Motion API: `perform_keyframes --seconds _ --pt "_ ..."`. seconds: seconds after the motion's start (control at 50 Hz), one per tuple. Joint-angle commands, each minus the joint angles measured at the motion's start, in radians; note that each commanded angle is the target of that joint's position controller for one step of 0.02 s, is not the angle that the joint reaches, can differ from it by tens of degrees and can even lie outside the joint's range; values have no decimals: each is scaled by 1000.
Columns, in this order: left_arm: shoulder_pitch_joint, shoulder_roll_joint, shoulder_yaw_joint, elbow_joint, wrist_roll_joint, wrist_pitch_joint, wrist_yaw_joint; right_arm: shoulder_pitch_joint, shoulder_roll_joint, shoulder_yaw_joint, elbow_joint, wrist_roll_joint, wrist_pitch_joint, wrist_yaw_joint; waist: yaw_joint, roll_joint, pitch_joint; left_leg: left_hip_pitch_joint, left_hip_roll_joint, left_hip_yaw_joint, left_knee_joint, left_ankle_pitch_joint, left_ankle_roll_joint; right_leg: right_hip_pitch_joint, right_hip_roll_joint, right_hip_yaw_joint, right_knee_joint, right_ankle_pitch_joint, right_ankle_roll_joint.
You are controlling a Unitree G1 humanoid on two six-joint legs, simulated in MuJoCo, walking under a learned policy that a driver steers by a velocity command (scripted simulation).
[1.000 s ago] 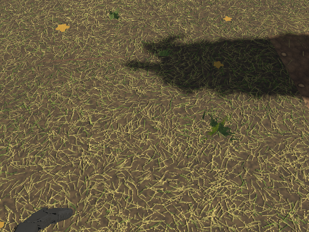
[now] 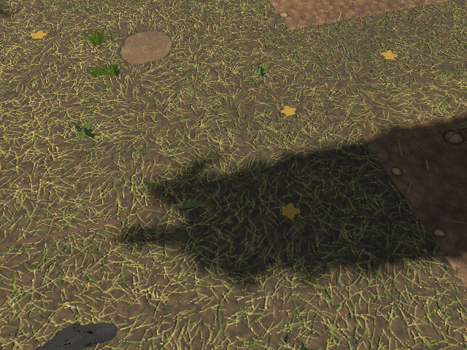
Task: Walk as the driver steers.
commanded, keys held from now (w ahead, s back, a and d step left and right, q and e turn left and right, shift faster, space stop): w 0.02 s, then w+q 0.42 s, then no key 0.56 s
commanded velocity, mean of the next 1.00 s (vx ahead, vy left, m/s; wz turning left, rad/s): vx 0.33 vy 0.00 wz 0.24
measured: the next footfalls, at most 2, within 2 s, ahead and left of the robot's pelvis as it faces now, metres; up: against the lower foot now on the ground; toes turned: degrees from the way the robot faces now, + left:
right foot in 0.06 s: +0.20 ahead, -0.13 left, +0.00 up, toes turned -1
left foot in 0.58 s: +0.46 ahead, +0.15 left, +0.00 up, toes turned +16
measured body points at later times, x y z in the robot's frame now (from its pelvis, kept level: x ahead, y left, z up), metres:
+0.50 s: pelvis +0.27 -0.01 +0.00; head +0.30 +0.00 +0.45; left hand +0.24 +0.27 -0.13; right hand +0.51 -0.21 -0.10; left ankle +0.42 +0.16 -0.70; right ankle +0.16 -0.13 -0.74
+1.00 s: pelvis +0.42 +0.04 +0.00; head +0.44 +0.03 +0.45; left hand +0.45 +0.33 -0.12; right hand +0.62 -0.16 -0.12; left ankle +0.42 +0.14 -0.74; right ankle +0.49 -0.09 -0.74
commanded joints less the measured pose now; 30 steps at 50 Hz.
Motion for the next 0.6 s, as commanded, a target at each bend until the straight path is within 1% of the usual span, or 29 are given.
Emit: perform_keyframes --seconds 0.02,0.04,0.06,0.08,0.1,0.12,0.14,0.16,0.18,0.2,0.22,0.24,0.28,0.34,0.38,0.4,0.44,0.46,0.48,0.5,0.52,0.54,0.56,0.58,0.6 --pt "28 126 45 -62 3 -21 -4 -20 -190 -47 -36 5 8 -13 98 117 -25 8 272 -115 102 671 134 140 43 -40 -55 -70 -48" --pt "166 170 69 -23 9 -21 5 -15 -166 -37 -37 2 11 -14 163 98 -119 -58 221 -86 274 738 108 366 47 -43 -62 -48 -79" --pt "352 246 91 4 22 -18 18 -16 -108 -11 -65 -24 7 -15 235 -6 -279 -264 159 -49 581 481 69 682 -139 152 -15 4 -146" --pt "385 314 103 20 23 -12 17 122 7 23 -79 -16 -15 -8 166 -271 -405 -655 -13 -48 916 -205 10 992 -363 605 -111 -187 -303" --pt "397 210 80 16 12 -9 19 58 -108 -3 -59 8 -29 -3 221 -164 -379 -766 29 -167 1029 -250 13 957 -347 663 -183 -347 -284" --pt "335 175 66 16 11 -10 25 -40 -154 -19 -90 26 -35 0 218 -114 -223 -820 73 -152 1040 -163 20 830 -316 502 -207 -328 -236" --pt "271 153 58 14 16 -11 26 -90 -142 -19 -100 20 -35 -3 187 -52 -148 -790 117 -130 999 -75 16 696 -275 391 -235 -255 -209" --pt "220 124 50 16 19 -14 23 -111 -133 -23 -103 6 -28 -5 158 -45 -84 -760 142 -126 947 -20 9 588 -240 308 -273 -186 -196" --pt "189 104 44 17 28 -22 22 -84 -117 -26 -95 5 -13 -6 123 -58 -60 -701 163 -135 925 26 5 512 -214 238 -313 -147 -183" --pt "174 105 48 24 29 -31 20 -58 -94 -23 -89 9 0 -6 104 -79 -53 -659 170 -134 911 45 -4 463 -214 201 -344 -111 -191" --pt "164 104 50 34 25 -39 20 -49 -75 -21 -86 9 12 -7 92 -65 -38 -651 174 -134 895 54 -12 433 -213 155 -367 -62 -196" --pt "160 111 54 45 25 -45 21 -61 -66 -21 -91 7 20 -9 86 -53 -18 -666 176 -138 876 82 -19 416 -211 112 -385 -24 -194" --pt "164 125 61 66 31 -48 28 -101 -59 -23 -106 3 28 -11 87 -26 5 -718 173 -149 810 167 -29 427 -203 34 -399 50 -187" --pt "170 142 66 85 29 -43 38 -166 -41 -19 -125 1 21 4 104 -21 20 -711 163 -118 631 339 -25 448 -169 -82 -409 86 -158" --pt "190 157 69 98 25 -37 44 -242 -26 -11 -150 -2 16 17 135 -9 42 -690 153 -70 521 409 -15 464 -167 -132 -416 86 -145" --pt "210 166 72 109 22 -33 47 -281 -19 -8 -166 -2 16 23 152 -2 54 -695 150 -54 482 418 -8 490 -178 -145 -414 90 -144" --pt "246 180 78 129 13 -19 49 -338 -16 -5 -197 -1 16 35 173 4 73 -727 144 -33 423 395 8 569 -202 -164 -393 116 -139" --pt "254 181 78 140 8 -9 50 -362 -15 -4 -213 -5 14 40 175 8 89 -728 132 -21 388 365 18 594 -208 -174 -362 201 -134" --pt "260 186 79 148 4 2 52 -372 -16 -6 -227 -11 13 45 170 2 88 -711 112 0 364 327 28 616 -213 -181 -319 319 -128" --pt "258 198 81 153 -1 12 56 -359 -25 -11 -235 -16 10 50 152 -18 66 -667 83 21 350 283 42 637 -216 -186 -261 479 -117" --pt "250 213 83 153 -7 20 61 -322 -43 -20 -234 -20 8 53 125 -46 26 -601 48 44 344 243 58 656 -214 -187 -188 638 -104" --pt "235 224 85 152 -10 26 67 -236 -74 -36 -215 -22 6 54 75 -62 -32 -493 12 56 321 234 76 661 -199 -191 -77 727 -85" --pt "214 218 81 149 -12 30 70 -104 -115 -60 -178 -23 3 46 -2 -41 -103 -301 -18 54 230 357 105 608 -158 -214 96 690 -50" --pt "237 184 66 134 9 21 69 -7 -192 -81 -157 -29 10 24 -37 53 -199 -23 93 -84 248 733 149 411 -100 -221 348 379 3" --pt "385 50 18 115 46 3 45 -41 -267 -77 -168 -51 15 7 84 299 -360 366 416 -502 341 1178 374 14 61 -159 747 -678 74"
